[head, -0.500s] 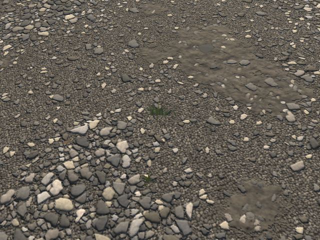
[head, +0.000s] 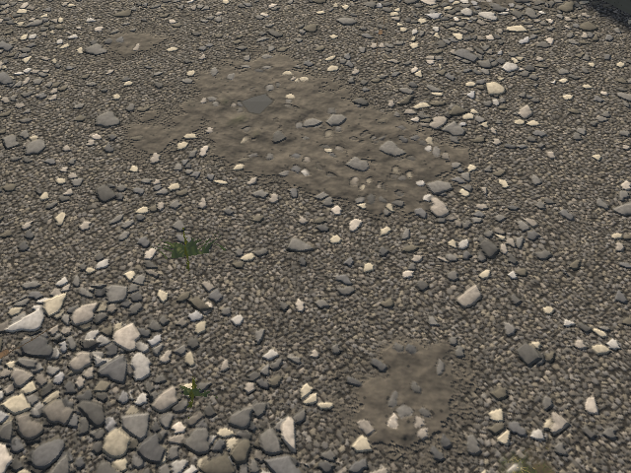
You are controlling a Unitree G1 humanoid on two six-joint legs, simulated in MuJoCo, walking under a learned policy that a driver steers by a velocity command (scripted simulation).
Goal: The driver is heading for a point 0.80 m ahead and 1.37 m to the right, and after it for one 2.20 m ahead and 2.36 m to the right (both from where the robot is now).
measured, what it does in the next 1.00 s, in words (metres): steps on the spot, turning right: left foot, then right foot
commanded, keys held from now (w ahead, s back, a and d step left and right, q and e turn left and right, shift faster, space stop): e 0.84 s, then w+e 0.16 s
